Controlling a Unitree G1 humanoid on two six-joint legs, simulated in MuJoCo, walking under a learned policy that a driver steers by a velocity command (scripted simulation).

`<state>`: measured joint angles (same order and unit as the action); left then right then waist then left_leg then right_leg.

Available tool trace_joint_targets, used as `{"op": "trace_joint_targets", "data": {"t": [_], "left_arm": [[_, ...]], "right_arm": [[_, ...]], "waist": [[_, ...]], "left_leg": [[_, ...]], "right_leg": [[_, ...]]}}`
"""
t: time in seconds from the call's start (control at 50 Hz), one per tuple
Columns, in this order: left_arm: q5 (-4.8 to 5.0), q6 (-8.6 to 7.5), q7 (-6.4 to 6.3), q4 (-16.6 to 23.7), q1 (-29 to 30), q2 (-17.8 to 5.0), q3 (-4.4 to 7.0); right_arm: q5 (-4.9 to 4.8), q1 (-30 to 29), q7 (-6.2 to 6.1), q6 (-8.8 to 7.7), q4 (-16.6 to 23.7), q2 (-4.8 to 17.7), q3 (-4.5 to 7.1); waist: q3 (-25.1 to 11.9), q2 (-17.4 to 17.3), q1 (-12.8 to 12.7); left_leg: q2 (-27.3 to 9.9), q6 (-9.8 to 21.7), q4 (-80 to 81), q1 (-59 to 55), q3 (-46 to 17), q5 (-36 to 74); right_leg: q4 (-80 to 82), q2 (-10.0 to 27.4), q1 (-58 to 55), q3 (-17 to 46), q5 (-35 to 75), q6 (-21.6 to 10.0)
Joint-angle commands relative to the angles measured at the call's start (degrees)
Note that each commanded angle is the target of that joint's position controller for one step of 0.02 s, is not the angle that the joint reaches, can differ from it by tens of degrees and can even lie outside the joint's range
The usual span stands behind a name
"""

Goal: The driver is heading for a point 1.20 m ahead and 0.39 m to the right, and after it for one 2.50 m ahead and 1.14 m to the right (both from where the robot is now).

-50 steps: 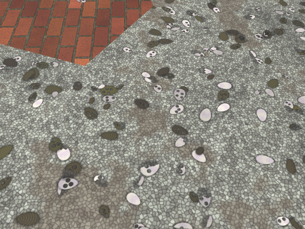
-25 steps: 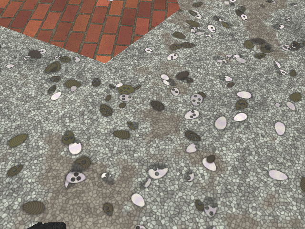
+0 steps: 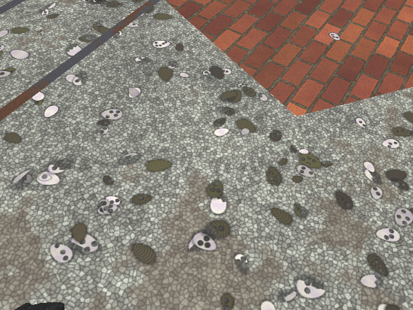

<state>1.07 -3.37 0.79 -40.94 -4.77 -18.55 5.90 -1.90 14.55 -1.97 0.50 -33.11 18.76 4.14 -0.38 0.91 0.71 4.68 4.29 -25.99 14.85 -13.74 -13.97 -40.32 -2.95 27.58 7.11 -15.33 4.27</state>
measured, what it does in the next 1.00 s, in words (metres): walks ahead, turning right: right foot, then left foot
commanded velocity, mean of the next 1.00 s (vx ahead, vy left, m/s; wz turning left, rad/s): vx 0.89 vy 0.00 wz -0.54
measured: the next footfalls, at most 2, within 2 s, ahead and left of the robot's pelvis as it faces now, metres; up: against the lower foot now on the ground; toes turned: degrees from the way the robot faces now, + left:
right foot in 0.14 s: +0.11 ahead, -0.13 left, +0.00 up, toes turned +6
left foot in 0.54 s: +0.46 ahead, +0.07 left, +0.00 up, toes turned -14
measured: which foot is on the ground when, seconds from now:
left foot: down 0.00-0.14, up 0.16-0.52, down 0.54-0.96, up 0.98-1.00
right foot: up 0.00-0.12, down 0.14-0.54, up 0.56-0.96, down 0.98-1.00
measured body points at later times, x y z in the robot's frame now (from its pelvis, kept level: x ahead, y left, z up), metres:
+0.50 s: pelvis +0.27 -0.04 -0.02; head +0.31 -0.06 +0.43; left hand +0.17 +0.24 -0.12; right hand +0.52 -0.26 -0.08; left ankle +0.41 +0.08 -0.73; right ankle +0.07 -0.13 -0.75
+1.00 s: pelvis +0.67 -0.17 -0.06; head +0.70 -0.20 +0.39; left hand +1.01 -0.11 -0.12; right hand +0.47 -0.37 -0.19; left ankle +0.48 +0.08 -0.65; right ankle +0.76 -0.25 -0.75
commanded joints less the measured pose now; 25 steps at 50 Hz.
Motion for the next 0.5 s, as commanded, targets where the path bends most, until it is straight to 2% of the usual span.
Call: {"op": "trace_joint_targets", "data": {"t": [0.02,0.04,0.06,0.08,0.1,0.12,0.14,0.16,0.18,0.2,0.22,0.24,0.26,0.28,0.36,0.4,0.44,0.46,0.48,0.5], "left_arm": [[0.48,-3.2,0.84,5.3,6.1,-3.8,0.57],[0.41,-3.6,1.08,4.7,4.7,-3.6,0.31],[-4.36,-0.29,1.24,2.6,1.9,-2.8,-0.84],[-4.11,0.76,0.94,3.0,1.4,-2.9,-0.77],[-3.63,1.04,0.63,2.7,-0.6,-3.2,-0.92],[-3.7,0.79,0.36,1.7,-4.7,-4.1,-0.75],[-4.15,0.01,0.15,-0.5,-12.8,-5.8,-0.36],[-5.13,-0.59,-0.09,-2.0,-21.1,-12.0,0.68],[-4.2,-0.34,1.12,-2.7,-20.2,-14.8,1.48],[-2.83,-0.11,1.6,-1.2,-15.5,-11.3,0.92],[-2.15,-0.28,1.84,-0.9,-15.2,-9.1,0.36],[-2.14,-0.54,1.77,-1.6,-16.6,-8.0,-0.07],[-1.92,-0.89,1.31,-2.7,-18.6,-7.3,-0.42],[-1.72,-1.16,0.92,-3.9,-19.9,-6.7,-0.59],[-1.53,-0.82,-0.1,-6.6,-24.3,-5.9,-0.41],[-1.58,-0.47,-0.31,-7.5,-25.4,-6.3,-0.07],[-1.51,-0.25,-0.4,-8.6,-26.4,-6.7,0.17],[-1.33,-0.29,-0.46,-8.8,-25.8,-6.9,0.23],[-1.15,-0.5,-0.45,-8.5,-23.6,-7.5,0.33],[-0.8,-0.92,-0.36,-8.1,-21.8,-8.9,0.64]], "right_arm": [[0.08,-1.0,0.09,-1.15,3.6,9.2,2.35],[0.31,-0.5,0.43,-1.4,3.5,7.9,1.78],[4.85,0.8,3.12,-0.79,1.8,10.3,2.39],[4.86,0.7,4.19,-0.89,1.9,8.7,1.95],[4.19,0.2,4.59,-1.14,1.8,7.7,1.49],[3.91,-0.1,4.32,-1.42,1.7,6.4,0.99],[3.87,-2.2,3.65,-1.87,2.3,4.1,0.27],[3.36,-5.6,3.05,-2.83,4.6,0.0,-1.01],[3.9,-5.2,2.82,-3.42,6.5,1.8,-0.96],[5.03,-6.1,2.76,-3.6,4.8,4.9,-0.51],[5.63,-7.3,3.16,-4.06,4.0,6.2,-0.29],[6.11,-8.2,3.49,-4.39,3.5,6.1,-0.37],[6.57,-9.2,3.95,-4.39,3.9,5.1,-0.76],[6.55,-9.7,4.4,-4.22,3.9,4.2,-1.3],[5.33,-16.6,5.19,-4.08,5.6,1.7,-2.96],[4.81,-21.1,5.44,-4.43,6.9,0.3,-3.8],[4.27,-23.2,5.31,-4.76,7.7,0.3,-4.05],[3.96,-22.1,5.0,-4.96,7.5,0.7,-3.9],[3.69,-18.3,4.42,-5.15,6.4,1.7,-3.44],[3.76,-11.1,3.51,-5.27,3.9,3.9,-2.43]], "waist": [[-1.1,-12.4,1.4],[-1.8,-12.9,1.8],[-2.2,-15.0,2.7],[0.0,-14.0,2.1],[0.6,-12.2,0.4],[0.6,-9.5,-2.1],[-0.2,-2.7,-6.3],[-1.2,12.9,-9.5],[2.5,15.4,-6.2],[5.3,5.7,-3.9],[4.4,2.5,-3.9],[3.3,2.3,-4.1],[3.5,4.4,-4.4],[4.2,6.4,-4.4],[5.3,5.8,-6.3],[5.6,6.8,-7.6],[5.0,8.1,-7.7],[4.1,8.4,-6.5],[2.2,8.0,-3.8],[-2.0,6.4,0.0]], "left_leg": [[-12.2,8.4,9.2,-4.2,-15.9,-17.2],[-12.5,8.3,8.7,-3.2,-15.2,-16.2],[-9.1,7.4,9.7,-1.0,-12.8,-19.5],[-9.2,7.2,9.8,1.5,-12.9,-19.8],[-9.3,6.7,8.7,4.1,-12.9,-20.7],[-8.6,5.8,5.1,7.3,-11.9,-20.9],[-5.9,4.4,-6.1,12.9,-8.1,-17.7],[1.0,1.5,-27.5,22.0,2.9,-13.2],[3.5,0.0,-35.6,36.4,6.2,-14.8],[-2.2,-0.5,-39.9,39.1,6.6,-8.3],[-4.1,-1.6,-39.4,36.6,7.4,-3.8],[-5.3,-2.6,-37.4,33.4,8.1,-2.1],[-6.0,-3.5,-35.0,31.6,8.7,-1.9],[-6.4,-4.4,-32.8,30.1,9.5,-1.0],[-4.8,-6.4,-21.8,28.6,13.3,0.2],[-2.9,-6.8,-14.7,24.5,15.0,1.5],[-1.4,-6.6,-10.0,18.5,16.1,3.0],[-1.0,-6.2,-7.9,13.2,15.7,4.5],[-0.2,-5.3,-5.5,4.3,15.4,4.5],[0.7,-4.1,-4.2,-7.2,15.4,4.0]], "right_leg": [[5.6,0.3,2.0,-1.5,0.2,-0.4],[6.4,1.1,-1.7,-2.8,2.1,-0.8],[5.2,0.9,-4.9,-8.2,0.0,-1.5],[6.9,1.6,-7.3,-9.1,0.5,-2.3],[9.9,2.1,-11.7,-10.0,1.3,-3.5],[11.8,2.0,-17.6,-9.5,-1.0,-4.9],[14.5,5.4,-25.4,-2.6,-7.7,-6.4],[25.3,16.8,-31.0,19.9,-27.8,-10.5],[34.1,23.0,-32.5,45.4,-36.7,-15.7],[32.0,22.2,-31.9,42.2,-35.9,-16.9],[29.6,19.0,-30.3,34.7,-29.5,-16.2],[29.5,15.6,-28.8,28.4,-24.0,-15.3],[30.5,13.4,-27.6,25.5,-20.0,-15.6],[31.4,11.7,-26.6,22.9,-16.1,-16.0],[31.6,9.5,-26.2,19.2,-2.2,-17.8],[30.9,8.4,-24.2,18.1,4.0,-17.8],[29.7,9.1,-22.4,18.2,13.5,-17.6],[28.4,9.6,-20.8,18.1,19.7,-16.8],[25.2,9.4,-18.0,16.8,29.0,-15.2],[18.0,8.3,-15.2,15.0,39.6,-13.5]]}}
